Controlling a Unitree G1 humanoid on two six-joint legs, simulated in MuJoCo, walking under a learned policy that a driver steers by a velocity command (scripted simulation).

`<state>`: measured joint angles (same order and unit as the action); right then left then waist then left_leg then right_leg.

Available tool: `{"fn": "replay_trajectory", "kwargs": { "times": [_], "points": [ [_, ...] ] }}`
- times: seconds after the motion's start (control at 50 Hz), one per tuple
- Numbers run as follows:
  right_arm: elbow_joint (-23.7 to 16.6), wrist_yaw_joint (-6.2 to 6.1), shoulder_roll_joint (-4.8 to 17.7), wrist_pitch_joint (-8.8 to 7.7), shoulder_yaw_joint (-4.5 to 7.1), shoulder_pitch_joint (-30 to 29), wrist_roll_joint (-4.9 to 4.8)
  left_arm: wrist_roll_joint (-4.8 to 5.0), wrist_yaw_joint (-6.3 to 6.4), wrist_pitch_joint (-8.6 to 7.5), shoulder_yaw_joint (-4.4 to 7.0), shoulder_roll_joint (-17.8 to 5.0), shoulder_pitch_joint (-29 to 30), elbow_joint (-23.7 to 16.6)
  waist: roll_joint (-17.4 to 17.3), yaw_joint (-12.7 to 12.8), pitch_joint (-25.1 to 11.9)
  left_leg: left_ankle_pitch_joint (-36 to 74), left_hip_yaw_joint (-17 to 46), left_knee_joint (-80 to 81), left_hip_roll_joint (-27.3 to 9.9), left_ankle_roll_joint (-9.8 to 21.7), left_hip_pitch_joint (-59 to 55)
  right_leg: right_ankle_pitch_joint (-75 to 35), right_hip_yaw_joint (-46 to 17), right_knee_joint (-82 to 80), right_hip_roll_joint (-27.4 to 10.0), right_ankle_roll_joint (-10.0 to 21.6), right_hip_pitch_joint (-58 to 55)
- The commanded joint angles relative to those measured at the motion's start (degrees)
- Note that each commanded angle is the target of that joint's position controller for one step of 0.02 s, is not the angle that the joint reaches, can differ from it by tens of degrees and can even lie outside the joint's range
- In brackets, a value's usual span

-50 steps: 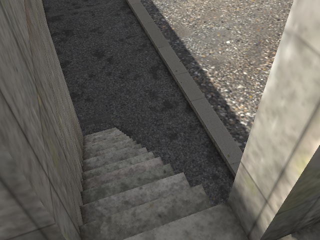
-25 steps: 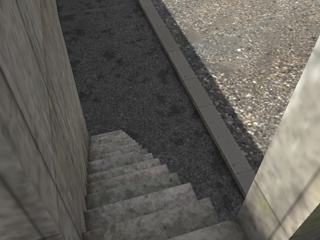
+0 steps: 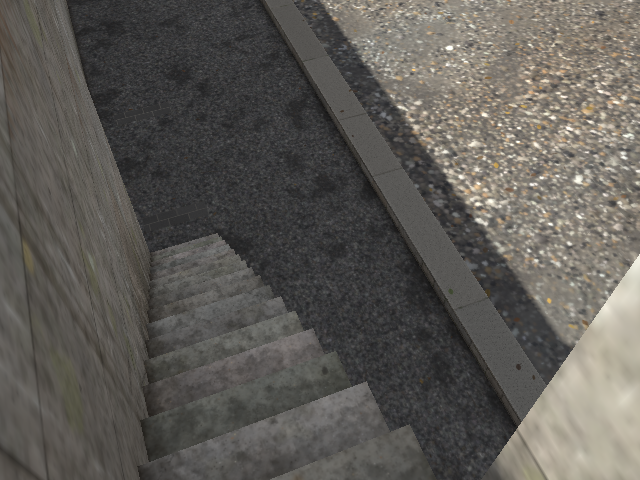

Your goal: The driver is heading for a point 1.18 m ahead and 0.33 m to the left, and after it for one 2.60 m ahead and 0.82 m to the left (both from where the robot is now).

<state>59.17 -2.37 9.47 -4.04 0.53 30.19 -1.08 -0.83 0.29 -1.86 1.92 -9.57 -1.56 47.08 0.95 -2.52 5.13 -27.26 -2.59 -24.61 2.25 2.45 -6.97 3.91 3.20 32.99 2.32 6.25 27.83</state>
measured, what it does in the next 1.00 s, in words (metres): goes down: left foot 0.22 m lower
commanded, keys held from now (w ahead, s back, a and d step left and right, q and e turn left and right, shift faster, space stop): w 1.00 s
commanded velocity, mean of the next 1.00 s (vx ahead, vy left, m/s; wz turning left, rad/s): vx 0.49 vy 0.00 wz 0.00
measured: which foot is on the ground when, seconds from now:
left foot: down 0.00-0.02, up 0.04-0.80, down 0.82-1.00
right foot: down 0.00-0.80, up 0.82-1.00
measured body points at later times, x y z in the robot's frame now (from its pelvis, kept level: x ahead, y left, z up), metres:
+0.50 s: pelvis +0.21 -0.01 +0.01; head +0.18 -0.03 +0.46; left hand +0.18 +0.25 -0.12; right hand +0.27 -0.28 -0.13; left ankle +0.24 +0.14 -0.65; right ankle +0.13 -0.07 -0.72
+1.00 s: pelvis +0.40 +0.08 -0.23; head +0.36 +0.11 +0.21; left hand +0.48 +0.30 -0.39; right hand +0.25 -0.16 -0.36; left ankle +0.36 +0.13 -0.93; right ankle +0.47 -0.09 -0.73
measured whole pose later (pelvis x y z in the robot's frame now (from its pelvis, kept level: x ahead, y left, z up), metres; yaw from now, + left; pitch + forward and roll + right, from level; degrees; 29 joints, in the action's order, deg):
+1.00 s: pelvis +0.40 +0.08 -0.23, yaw +0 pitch -3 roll -2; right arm 62.0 -0.8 11.9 -1.5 0.0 38.8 -2.7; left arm -2.7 1.4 -0.2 -0.3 -10.9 -14.3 55.8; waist 2.0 -1.5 -3.1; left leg -30.7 -3.3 -48.4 3.1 5.8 14.9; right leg 13.8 -6.4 103.5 2.3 -0.3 54.7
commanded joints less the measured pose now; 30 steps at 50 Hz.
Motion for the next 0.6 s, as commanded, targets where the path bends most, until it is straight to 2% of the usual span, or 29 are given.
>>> {"fn": "replay_trajectory", "kwargs": {
  "times": [0.02,0.04,0.06,0.08,0.1,0.12,0.14,0.16,0.18,0.2,0.22,0.24,0.26,0.28,0.3,0.32,0.34,0.36,0.38,0.4,0.44,0.46,0.48,0.5,0.52,0.54,0.56,0.58,0.6],
  "points": [
    [-4.48,-0.21,5.17,0.24,1.05,-0.44,-0.14,-0.78,1.84,-1.90,4.15,-13.69,-32.62,5.05,5.49,12.71,-15.32,23.77,-0.43,-46.50,-2.95,2.16,23.83,2.77,-20.90,-5.00,-15.14,5.48,-36.67],
    [-4.52,1.13,1.52,0.46,1.04,7.81,-0.95,1.06,0.81,-1.37,4.36,-14.89,-30.33,5.51,15.34,7.56,-19.12,-4.18,6.81,-61.13,4.77,1.75,41.00,-1.42,-43.19,-10.30,-22.40,15.41,-43.80],
    [-4.15,0.59,6.12,0.90,1.86,5.56,1.45,2.38,0.69,-1.11,4.44,-12.56,-23.89,3.67,5.37,5.86,-13.64,1.22,9.45,-61.44,0.01,2.47,43.27,4.72,-39.02,-13.28,-22.56,14.84,-33.85],
    [-6.03,0.85,6.31,2.07,2.52,0.73,2.29,0.66,0.97,-0.95,2.91,-7.92,-18.05,1.02,3.51,4.82,-9.72,4.08,9.62,-58.80,-1.66,3.28,40.82,6.68,-33.51,-15.28,-21.35,12.10,-24.88],
    [-6.68,0.66,6.70,3.10,2.92,-1.71,2.22,-0.78,1.05,-1.20,2.06,-6.06,-16.05,0.85,0.27,2.74,-6.24,5.13,10.32,-53.91,-3.33,3.56,38.01,6.35,-28.77,-17.07,-19.00,9.09,-17.20],
    [-7.35,0.42,7.00,4.67,3.44,-3.33,2.21,-1.43,1.50,-1.88,1.73,-5.99,-16.33,0.83,0.27,1.35,-4.27,3.81,10.76,-49.22,-4.34,3.41,35.63,7.19,-25.42,-18.36,-17.02,7.01,-12.01],
    [-7.17,0.37,6.66,6.00,3.53,-2.46,2.36,-1.27,1.87,-2.44,1.69,-6.46,-17.36,1.55,1.37,-0.03,-3.35,4.71,11.28,-44.57,-4.86,3.30,32.63,7.16,-22.77,-19.58,-14.98,5.65,-9.05],
    [-7.33,0.20,4.92,6.78,3.09,-3.55,2.49,-0.53,1.20,-3.40,2.16,-8.56,-19.26,2.02,0.07,0.17,-2.44,6.03,8.86,-42.68,-4.03,2.99,30.82,7.22,-20.72,-22.40,-13.85,6.50,-6.58],
    [-8.08,0.52,5.58,7.16,3.35,-5.09,1.98,0.44,0.94,-3.86,1.89,-8.48,-19.73,2.23,1.59,-0.03,-2.16,7.92,8.61,-40.71,-4.36,2.44,30.59,7.52,-18.67,-22.55,-11.94,6.04,-7.92],
    [-9.09,0.99,6.47,7.39,3.56,-8.33,1.68,0.88,1.17,-4.06,1.51,-8.15,-20.91,2.26,1.52,0.76,-1.21,9.25,8.51,-38.08,-3.84,1.90,33.32,3.34,-17.58,-23.50,-11.91,5.86,-9.68],
    [-8.57,0.75,4.35,8.72,2.90,-8.07,2.24,1.41,1.27,-3.79,1.64,-7.15,-22.06,2.91,0.76,0.97,-2.28,10.57,8.31,-34.39,-3.58,0.75,32.98,-1.99,-15.19,-23.80,-11.74,4.84,-11.76],
    [-9.55,0.51,4.45,9.37,2.65,-10.47,2.47,1.05,1.19,-3.58,1.67,-7.90,-22.77,3.53,1.40,1.40,-2.30,12.78,7.80,-34.05,-3.13,0.53,33.09,-8.48,-13.58,-22.61,-11.52,4.52,-12.43],
    [-9.76,0.46,4.39,9.47,2.63,-10.04,2.23,0.42,1.09,-3.65,1.74,-9.25,-22.52,2.85,1.89,1.22,-4.49,15.82,5.15,-35.70,-1.81,0.27,31.75,-10.59,-11.65,-21.81,-10.53,4.11,-12.35],
    [-9.03,0.32,5.32,9.60,2.95,-9.24,2.38,0.11,1.05,-3.79,1.72,-9.70,-23.20,3.58,2.14,1.17,-4.85,19.60,6.16,-39.72,-1.99,0.88,33.04,-12.22,-12.62,-20.01,-11.54,4.29,-13.44],
    [-8.88,0.04,6.38,9.88,3.22,-8.71,2.10,0.71,1.15,-3.59,1.54,-9.96,-24.52,3.93,1.15,1.10,-4.92,19.91,7.59,-40.16,-2.24,1.14,35.50,-13.01,-13.30,-18.93,-11.87,4.18,-15.04],
    [-8.15,-0.26,7.61,9.47,3.38,-8.54,0.92,0.70,0.68,-2.25,1.28,-10.53,-24.65,4.21,1.94,1.27,-5.58,22.44,7.53,-41.66,-3.37,0.38,37.43,-17.69,-13.28,-18.00,-12.55,4.90,-18.27],
    [-8.32,-0.48,8.10,9.30,3.41,-9.52,1.05,0.70,0.66,-1.52,0.99,-9.86,-25.41,4.21,1.95,1.85,-4.83,21.61,7.52,-42.32,-3.54,0.02,39.38,-18.82,-13.23,-17.13,-13.01,5.49,-19.64],
    [-8.09,-0.44,9.23,9.07,3.84,-10.06,1.75,0.09,0.78,-0.62,0.66,-9.23,-26.28,4.22,0.14,1.97,-3.98,22.24,7.53,-41.74,-3.81,0.51,42.61,-19.07,-14.36,-15.05,-12.89,5.54,-21.82],
    [-8.23,-0.02,9.04,8.82,4.02,-10.41,1.98,0.42,1.00,-0.36,0.58,-9.25,-27.01,4.02,0.57,2.42,-3.44,22.15,7.93,-41.40,-3.42,0.48,44.40,-19.63,-14.77,-12.95,-12.99,5.84,-23.15],
    [-7.96,0.18,8.79,7.85,4.14,-9.41,3.21,0.20,1.80,0.22,0.82,-9.88,-28.12,4.18,2.36,2.84,-3.62,20.58,9.62,-41.67,-3.01,-0.23,45.63,-27.12,-15.53,-9.81,-14.59,6.51,-24.62],
    [-7.66,0.28,9.13,6.37,4.41,-7.99,2.58,-0.54,2.56,1.45,1.06,-11.20,-31.32,4.83,1.97,4.03,-2.70,16.33,10.01,-43.79,-2.18,-0.98,48.53,-31.21,-16.94,-6.84,-16.15,8.22,-26.91],
    [-10.48,0.27,9.52,5.49,4.93,-10.80,1.81,-0.66,2.45,1.25,1.15,-12.38,-32.78,5.27,0.96,4.26,-1.36,20.73,11.97,-39.19,-1.83,-1.00,52.96,-25.85,-16.30,-5.34,-15.41,9.19,-29.30],
    [-10.62,-0.16,10.78,5.20,5.35,-12.01,1.81,-0.06,2.40,1.32,1.25,-12.26,-33.10,5.57,0.99,5.04,0.42,20.42,11.59,-37.60,-2.53,-0.96,54.84,-25.86,-16.44,-4.02,-14.91,8.90,-29.49],
    [-11.05,-0.29,10.40,5.11,5.31,-11.53,2.13,-0.08,2.35,1.34,1.16,-11.94,-33.03,5.42,2.70,5.19,-0.03,20.72,11.09,-37.11,-2.37,-1.00,54.70,-27.84,-16.46,-2.66,-14.95,8.99,-29.29],
    [-12.61,-0.25,10.75,4.69,5.61,-14.40,2.93,0.35,2.96,0.96,1.49,-12.08,-34.03,6.47,3.96,5.90,1.28,22.22,14.86,-35.64,-3.55,-0.73,60.38,-24.34,-18.26,0.34,-16.99,8.75,-32.55],
    [-13.34,-0.40,11.56,4.39,5.70,-15.47,2.78,0.33,3.38,0.97,1.31,-11.68,-33.61,6.04,4.01,6.90,-0.27,22.35,15.23,-34.32,-3.37,-1.07,60.98,-22.43,-18.61,2.12,-16.28,7.89,-33.23],
    [-15.09,0.10,11.06,4.28,5.66,-19.62,3.12,0.02,2.56,-1.24,0.84,-12.13,-36.81,7.36,5.73,7.49,0.22,24.44,16.24,-38.27,-2.01,-0.77,66.14,-21.58,-20.17,4.73,-16.67,8.34,-34.21],
    [-15.69,1.05,10.78,4.04,5.58,-19.65,3.07,1.12,2.31,-2.44,0.56,-11.29,-35.87,7.45,1.17,5.97,0.14,33.45,15.55,-30.17,-1.42,-0.90,61.94,-14.52,-17.25,6.08,-13.82,7.53,-26.80],
    [-15.65,1.57,9.90,3.97,5.20,-20.00,3.64,1.38,2.42,-3.53,0.08,-10.53,-33.41,7.31,1.68,4.96,-0.67,41.65,13.46,-27.00,-0.65,-1.04,58.25,-8.74,-16.19,8.45,-12.65,6.37,-21.57]
  ]
}}
Next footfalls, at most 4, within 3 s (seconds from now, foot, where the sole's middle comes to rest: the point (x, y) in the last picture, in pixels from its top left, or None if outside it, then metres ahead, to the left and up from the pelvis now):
0.82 left None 0.40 0.13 -0.97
1.34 right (317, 442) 0.67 0.01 -1.18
1.78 left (200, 428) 0.74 0.35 -1.24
2.22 left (197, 420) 0.83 0.39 -1.40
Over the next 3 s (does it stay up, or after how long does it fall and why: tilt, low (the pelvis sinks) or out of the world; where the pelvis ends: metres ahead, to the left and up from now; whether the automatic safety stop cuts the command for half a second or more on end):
stays up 0.97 0.32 -0.68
